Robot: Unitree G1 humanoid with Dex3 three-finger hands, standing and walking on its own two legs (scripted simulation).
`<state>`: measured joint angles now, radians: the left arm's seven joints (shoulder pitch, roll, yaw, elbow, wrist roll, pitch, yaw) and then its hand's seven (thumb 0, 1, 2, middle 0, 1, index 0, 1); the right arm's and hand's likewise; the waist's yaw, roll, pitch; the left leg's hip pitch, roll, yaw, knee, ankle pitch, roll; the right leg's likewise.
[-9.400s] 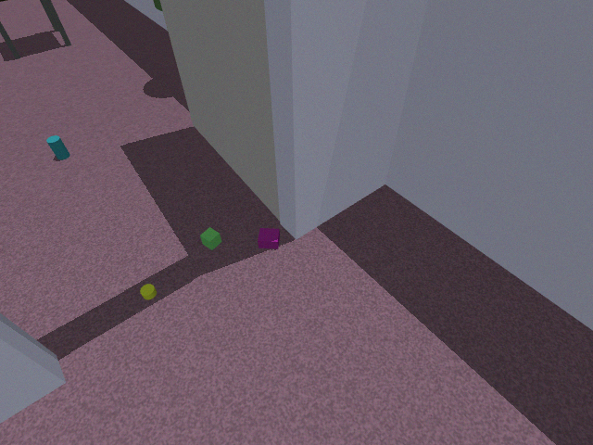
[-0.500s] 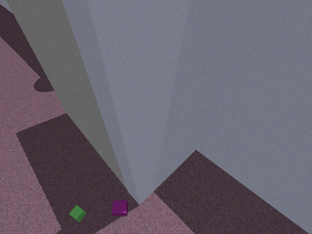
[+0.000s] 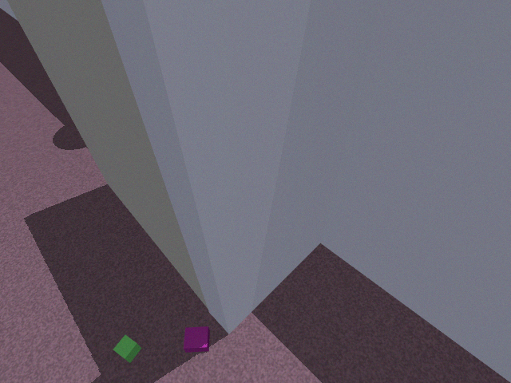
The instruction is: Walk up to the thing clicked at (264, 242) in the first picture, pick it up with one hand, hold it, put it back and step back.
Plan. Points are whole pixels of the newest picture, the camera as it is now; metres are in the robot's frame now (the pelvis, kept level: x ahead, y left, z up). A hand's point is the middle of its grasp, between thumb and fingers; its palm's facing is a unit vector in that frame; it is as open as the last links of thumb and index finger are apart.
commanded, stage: walk up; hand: left
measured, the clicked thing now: (197, 339) +0.43 +0.25 -0.76
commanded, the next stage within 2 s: none
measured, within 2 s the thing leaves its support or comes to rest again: neither
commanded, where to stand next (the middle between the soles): +0.04 +0.02 m, yaw -1 degrees
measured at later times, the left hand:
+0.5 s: hand out of the picture +0.02 +0.34 -0.18, palm faces +0.00 -0.95 -0.31, open 7.4 cm
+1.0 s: hand out of the picture +0.09 +0.23 -0.15, palm faces -0.09 -0.93 -0.37, open 7.4 cm
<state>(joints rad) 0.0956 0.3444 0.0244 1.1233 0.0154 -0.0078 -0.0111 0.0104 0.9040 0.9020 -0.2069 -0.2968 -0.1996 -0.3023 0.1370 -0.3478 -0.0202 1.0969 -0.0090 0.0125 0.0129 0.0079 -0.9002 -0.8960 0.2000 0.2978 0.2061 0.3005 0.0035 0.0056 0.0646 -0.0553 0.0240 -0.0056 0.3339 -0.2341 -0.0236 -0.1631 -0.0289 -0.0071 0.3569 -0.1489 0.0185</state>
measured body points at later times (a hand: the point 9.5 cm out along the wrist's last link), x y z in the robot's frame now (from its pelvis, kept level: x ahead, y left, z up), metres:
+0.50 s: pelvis -0.07 +0.07 -0.01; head -0.03 +0.12 +0.44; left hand +0.02 +0.39 -0.16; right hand -0.04 -0.24 -0.11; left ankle -0.09 +0.18 -0.75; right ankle -0.04 -0.10 -0.68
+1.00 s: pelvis -0.04 -0.02 -0.02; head -0.02 -0.04 +0.43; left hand +0.10 +0.28 -0.12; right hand -0.02 -0.34 -0.15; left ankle -0.07 +0.14 -0.69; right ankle +0.01 -0.13 -0.75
